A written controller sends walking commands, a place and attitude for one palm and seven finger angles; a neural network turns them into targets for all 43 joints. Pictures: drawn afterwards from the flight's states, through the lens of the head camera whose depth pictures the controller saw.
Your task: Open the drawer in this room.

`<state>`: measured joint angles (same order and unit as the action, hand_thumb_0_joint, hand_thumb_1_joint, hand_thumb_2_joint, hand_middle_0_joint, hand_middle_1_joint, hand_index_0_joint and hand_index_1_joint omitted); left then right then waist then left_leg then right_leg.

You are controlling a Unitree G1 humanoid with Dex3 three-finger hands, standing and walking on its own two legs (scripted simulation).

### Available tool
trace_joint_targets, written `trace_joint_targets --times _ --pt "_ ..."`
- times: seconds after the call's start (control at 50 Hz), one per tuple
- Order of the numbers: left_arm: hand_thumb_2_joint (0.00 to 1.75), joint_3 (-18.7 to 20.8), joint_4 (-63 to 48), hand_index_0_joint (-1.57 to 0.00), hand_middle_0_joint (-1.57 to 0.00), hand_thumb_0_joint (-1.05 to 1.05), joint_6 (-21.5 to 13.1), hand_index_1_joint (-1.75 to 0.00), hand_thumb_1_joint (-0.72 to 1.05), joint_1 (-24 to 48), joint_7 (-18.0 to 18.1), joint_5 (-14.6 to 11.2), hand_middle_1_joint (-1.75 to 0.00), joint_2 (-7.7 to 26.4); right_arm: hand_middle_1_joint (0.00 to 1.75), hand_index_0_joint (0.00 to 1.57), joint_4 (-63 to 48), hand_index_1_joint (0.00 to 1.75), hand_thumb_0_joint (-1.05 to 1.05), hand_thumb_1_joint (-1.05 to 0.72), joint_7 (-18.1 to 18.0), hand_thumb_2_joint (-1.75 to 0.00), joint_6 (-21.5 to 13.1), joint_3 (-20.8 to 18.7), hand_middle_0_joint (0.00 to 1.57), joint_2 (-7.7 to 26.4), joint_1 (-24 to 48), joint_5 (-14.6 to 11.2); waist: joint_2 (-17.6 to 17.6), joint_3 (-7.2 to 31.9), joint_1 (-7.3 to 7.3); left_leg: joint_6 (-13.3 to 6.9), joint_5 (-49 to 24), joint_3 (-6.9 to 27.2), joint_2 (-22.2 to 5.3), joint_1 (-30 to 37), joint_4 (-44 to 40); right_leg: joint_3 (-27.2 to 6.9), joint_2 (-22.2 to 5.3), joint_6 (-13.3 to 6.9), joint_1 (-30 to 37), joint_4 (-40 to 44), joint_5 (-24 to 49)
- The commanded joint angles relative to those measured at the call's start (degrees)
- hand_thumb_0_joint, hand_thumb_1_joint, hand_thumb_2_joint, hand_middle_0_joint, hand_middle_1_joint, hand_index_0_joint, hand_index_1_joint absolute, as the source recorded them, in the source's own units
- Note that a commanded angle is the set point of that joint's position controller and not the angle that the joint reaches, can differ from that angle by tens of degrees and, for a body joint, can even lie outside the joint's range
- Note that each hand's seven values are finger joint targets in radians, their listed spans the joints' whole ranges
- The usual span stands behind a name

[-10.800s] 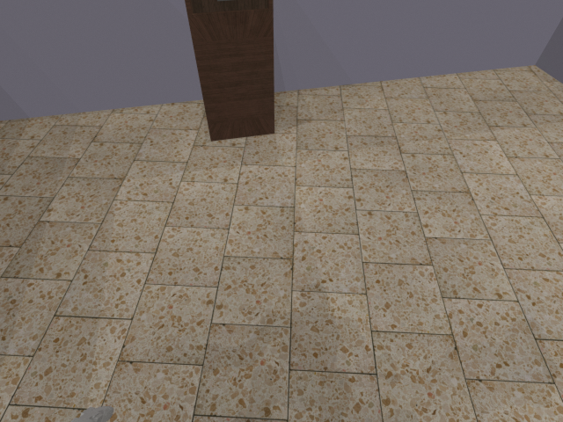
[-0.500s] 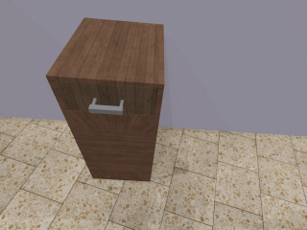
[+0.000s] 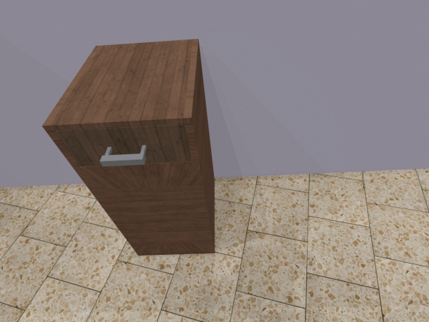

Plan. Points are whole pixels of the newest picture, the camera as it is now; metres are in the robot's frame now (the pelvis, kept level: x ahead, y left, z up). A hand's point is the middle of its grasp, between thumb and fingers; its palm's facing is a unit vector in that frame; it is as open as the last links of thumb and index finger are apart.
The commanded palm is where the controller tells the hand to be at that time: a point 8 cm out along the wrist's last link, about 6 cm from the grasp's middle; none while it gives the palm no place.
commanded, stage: come to a stop and stand still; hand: left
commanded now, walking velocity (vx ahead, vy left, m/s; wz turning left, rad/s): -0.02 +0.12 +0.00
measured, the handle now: (124, 154) +0.52 +0.28 -0.02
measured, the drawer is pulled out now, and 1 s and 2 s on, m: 0.00 0.00 0.00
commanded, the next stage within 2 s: look again from close up in 0.62 s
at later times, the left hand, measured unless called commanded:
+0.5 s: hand out of the picture -0.01 +0.22 -0.18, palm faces +0.02 -0.98 -0.20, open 7.4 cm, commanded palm none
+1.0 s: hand out of the picture +0.01 +0.23 -0.18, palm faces +0.00 -0.97 -0.23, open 7.4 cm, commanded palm none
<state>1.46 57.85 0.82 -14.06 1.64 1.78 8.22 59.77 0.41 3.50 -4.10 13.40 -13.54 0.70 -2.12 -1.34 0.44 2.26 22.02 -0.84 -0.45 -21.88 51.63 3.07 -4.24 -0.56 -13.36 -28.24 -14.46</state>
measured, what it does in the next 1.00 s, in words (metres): steps on the spot: left foot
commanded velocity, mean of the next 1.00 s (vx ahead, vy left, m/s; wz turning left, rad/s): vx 0.00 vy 0.01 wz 0.00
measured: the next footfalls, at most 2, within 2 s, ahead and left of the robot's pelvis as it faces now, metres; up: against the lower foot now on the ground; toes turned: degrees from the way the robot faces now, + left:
left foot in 0.22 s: -0.01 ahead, +0.17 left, +0.00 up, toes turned +2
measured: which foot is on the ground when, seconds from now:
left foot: up 0.00-0.20, down 0.22-1.00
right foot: down 0.00-1.00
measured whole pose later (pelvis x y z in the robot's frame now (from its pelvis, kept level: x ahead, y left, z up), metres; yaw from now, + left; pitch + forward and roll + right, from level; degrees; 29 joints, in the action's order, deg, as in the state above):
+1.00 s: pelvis -0.01 +0.05 -0.01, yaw -1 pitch -1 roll +0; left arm -0.9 63.1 -0.5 -15.5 2.1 0.7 8.7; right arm 61.6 -1.1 -1.0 0.9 8.6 -18.7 0.6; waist -2.2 -0.8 -0.7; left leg 0.0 20.0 -3.3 -1.2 -8.4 29.6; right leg 2.4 -2.9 1.3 -12.1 -30.9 -17.4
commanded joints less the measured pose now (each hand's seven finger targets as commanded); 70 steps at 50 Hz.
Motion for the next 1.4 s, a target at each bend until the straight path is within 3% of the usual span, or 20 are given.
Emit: trace_joint_targets --times 0.0,0.06,0.14,0.16,0.18,0.2,0.24,0.32,0.4,0.68,0.7,0.72,0.78,0.86,0.98,1.3,1.32,1.34,1.36,1.38 --pt "0.90 3.6 -1.9 -0.20 -0.20 0.00 -1.0 -0.30 0.90 -3.1 0.8 -0.1 -0.30 13.5 0.30 0.20 -4.5 0.30 0.00 -0.90 -0.5 -0.90 -1.1 0.1 0.20 1.7 1.7 0.1 11.5 0.3 2.72 0.3 2.5 0.8 -1.0 -3.5 -3.1 -12.5 -15.3 -8.7 6.7 10.5 18.9" --pt "0.90 3.9 -1.3 -0.20 -0.20 0.00 -0.8 -0.30 0.90 -4.1 0.8 0.1 -0.30 14.2 0.30 0.20 -5.0 0.30 0.00 -0.90 -0.7 -0.90 -1.5 0.5 0.20 1.5 2.2 -0.2 13.6 2.3 3.59 0.1 4.1 -0.2 -0.4 -0.9 -10.6 -13.3 -15.0 -9.3 9.2 9.0 23.7" --pt "0.90 3.5 -1.1 -0.20 -0.20 0.00 -0.2 -0.30 0.90 0.5 0.7 -0.7 -0.30 13.3 0.30 0.20 -1.9 0.30 0.00 -0.90 -1.2 -0.90 -2.6 1.0 0.20 0.7 -5.6 -0.3 12.6 4.6 -0.47 -0.8 -8.7 -2.7 0.3 14.2 -29.7 -9.4 -10.0 -4.8 1.8 5.0 14.8" --pt "0.90 2.9 -1.3 -0.20 -0.20 0.00 0.1 -0.30 0.90 0.9 0.5 -1.1 -0.30 11.3 0.30 0.20 -1.3 0.30 0.00 -0.90 -1.3 -0.90 -3.1 1.1 0.20 2.2 -6.6 -0.2 7.8 4.8 -0.75 -1.7 -11.5 -0.2 -2.4 18.3 -32.1 -7.0 -6.5 -2.7 -2.3 2.1 8.5" --pt "0.90 2.3 -1.6 -0.20 -0.20 0.00 0.5 -0.30 0.90 0.2 0.2 -1.2 -0.30 8.5 0.30 0.20 -1.9 0.30 0.00 -0.90 -1.4 -0.90 -3.3 0.5 0.20 4.8 -6.1 0.2 -2.0 4.1 -0.31 -4.3 -13.0 8.1 -9.7 17.7 -34.0 -3.3 -1.7 -0.3 -6.4 -2.2 -0.9" --pt "0.90 1.9 -2.0 -0.20 -0.20 0.00 0.5 -0.30 0.90 0.4 0.0 -1.1 -0.30 6.2 0.30 0.20 -2.8 0.30 0.00 -0.90 -1.6 -0.90 -3.2 0.5 0.20 7.7 -4.5 0.4 -7.1 1.4 0.17 -7.2 -10.7 12.7 -15.2 11.0 -36.9 0.5 0.4 1.1 -6.3 -4.8 -6.4" --pt "0.90 1.4 -0.5 -0.20 -0.20 0.00 1.0 -0.30 0.90 1.7 -0.2 -0.6 -0.30 5.9 0.30 0.20 -2.5 0.30 0.00 -0.90 -1.9 -0.90 -3.4 1.1 0.20 5.7 0.5 0.4 -10.5 -3.9 0.94 -8.6 -1.6 11.8 -13.4 2.4 -42.6 -0.2 0.5 1.5 -3.2 -10.0 -8.0" --pt "0.90 0.4 3.4 -0.20 -0.20 0.00 -0.1 -0.30 0.90 -3.2 -0.5 -0.9 -0.30 6.0 0.30 0.20 -0.8 0.30 0.00 -0.90 -2.6 -0.90 -3.9 2.1 0.20 3.3 0.6 0.1 -5.3 -1.9 2.24 -6.8 -18.2 4.6 -8.9 8.6 -34.0 -1.7 -0.1 1.1 0.4 0.3 1.8" --pt "0.90 0.1 5.1 -0.20 -0.20 0.00 -1.4 -0.30 0.90 -2.7 0.0 -1.1 -0.30 7.9 0.30 0.20 1.2 0.30 0.00 -0.90 -2.5 -0.90 -4.0 2.3 0.20 1.5 -3.5 -0.4 7.0 1.2 -0.56 -3.0 -20.0 1.3 -5.5 13.8 -28.7 -6.1 -3.4 -0.7 2.6 4.9 18.1" --pt "0.90 -0.6 6.8 -0.20 -0.20 0.00 -1.2 -0.30 0.90 -4.2 0.5 -1.4 -0.30 5.8 0.30 0.20 4.6 0.30 0.00 -0.90 -2.9 -0.90 -4.6 3.4 0.20 0.2 -5.9 -0.3 1.6 -1.9 0.03 -3.1 -19.7 1.3 -6.1 13.7 -32.5 -4.0 -2.1 -0.2 4.4 7.4 12.7" --pt "0.90 -0.7 8.2 -0.20 -0.20 0.00 -3.0 -0.30 0.90 -8.9 3.0 -0.6 -0.30 7.4 0.30 0.20 0.3 0.30 0.00 -0.90 -2.1 -0.90 -5.5 3.1 0.20 2.4 -0.3 -0.7 3.4 -3.8 1.84 -1.4 -22.7 -1.4 -6.4 8.1 -19.5 -7.6 -5.7 -0.1 3.1 4.8 36.2" --pt "0.90 -0.2 5.4 -0.20 -0.20 0.00 -3.8 -0.30 0.90 -7.3 2.4 -0.9 -0.30 9.9 0.30 0.20 -1.2 0.30 0.00 -0.90 -1.8 -0.90 -5.0 3.2 0.20 -0.7 -4.6 -0.3 2.7 1.6 -1.35 -2.0 -7.9 0.2 -3.6 8.5 -22.4 -9.1 -7.7 -2.0 6.4 3.4 34.4" --pt "0.90 -0.9 3.6 -0.20 -0.20 0.00 -3.1 -0.30 0.90 -4.0 1.2 -1.2 -0.30 7.4 0.30 0.20 -0.5 0.30 0.00 -0.90 -1.7 -0.90 -5.6 3.5 0.20 0.1 -8.6 0.1 -4.5 4.2 -1.29 -3.8 -20.5 1.5 -6.2 10.7 -26.3 -3.7 -2.0 -2.0 4.8 -0.3 13.1" --pt "0.90 -1.3 3.8 -0.20 -0.20 0.00 -2.5 -0.30 0.90 -4.4 0.8 -1.3 -0.30 6.0 0.30 0.20 -1.0 0.30 0.00 -0.90 -2.2 -0.90 -5.5 3.8 0.20 0.9 -8.3 -0.1 1.8 -0.6 -0.94 -4.3 -21.8 2.0 -6.3 9.6 -26.8 -3.1 -1.2 -1.7 2.7 0.6 10.4" --pt "0.90 -1.3 3.5 -0.20 -0.20 0.00 -1.7 -0.30 0.90 -3.9 0.4 -1.3 -0.30 6.1 0.30 0.20 0.2 0.30 0.00 -0.90 -2.0 -0.90 -5.1 4.2 0.20 0.7 -8.3 0.1 1.7 -6.2 -0.49 -4.6 -11.7 2.6 -5.6 6.4 -31.1 -3.4 -0.7 -1.3 1.0 2.5 3.4" --pt "0.90 -1.0 5.1 -0.20 -0.20 0.00 -2.4 -0.30 0.90 -5.3 0.3 -1.3 -0.30 5.9 0.30 0.20 3.4 0.30 0.00 -0.90 -2.3 -0.90 -5.2 4.4 0.20 0.1 -8.2 0.0 2.0 -2.4 -0.40 -3.7 -17.0 0.8 -5.3 11.3 -30.1 -4.2 -1.7 -1.4 3.0 3.6 12.4" --pt "0.90 -0.4 7.1 -0.20 -0.20 0.00 -3.1 -0.30 0.90 -9.9 2.7 -0.9 -0.30 8.4 0.30 0.20 -0.9 0.30 0.00 -0.90 -1.7 -0.90 -5.3 3.2 0.20 2.8 -1.2 -0.6 12.5 -5.7 2.21 -1.7 -15.3 -1.1 -6.1 3.8 -17.8 -7.7 -5.5 0.0 2.6 4.4 35.6" --pt "0.89 -2.9 -77.4 -0.20 -0.20 0.00 -13.7 -0.32 0.88 35.8 2.6 8.5 -0.32 24.4 0.30 0.20 -19.0 0.30 0.00 -0.90 -5.2 -0.90 -14.0 3.3 0.20 10.8 -0.9 -3.3 -6.2 23.5 -2.95 -5.1 -26.6 -1.9 0.2 20.6 -27.0 -10.5 1.1 -2.0 7.1 -1.8 30.2" --pt "0.88 0.9 -62.0 -0.20 -0.20 0.00 -8.7 -0.33 0.85 9.4 7.6 9.4 -0.33 22.2 0.30 0.20 -16.7 0.30 0.00 -0.90 -7.4 -0.90 -18.8 2.1 0.20 6.8 2.7 -2.3 -15.1 22.4 1.76 -4.8 -36.5 -1.6 -1.3 22.2 -26.2 -5.2 2.5 -2.8 4.1 -4.5 16.2" --pt "0.87 -4.6 -57.7 -0.21 -0.21 0.00 0.0 -0.34 0.83 -3.5 10.6 9.1 -0.34 10.8 0.30 0.20 -16.9 0.30 0.00 -0.90 -7.1 -0.90 -20.6 1.5 0.20 4.4 4.0 -4.3 -13.4 13.3 0.66 -2.7 -33.3 -0.5 -1.7 15.5 -26.7 -2.2 3.5 -2.2 -1.4 -4.5 6.9"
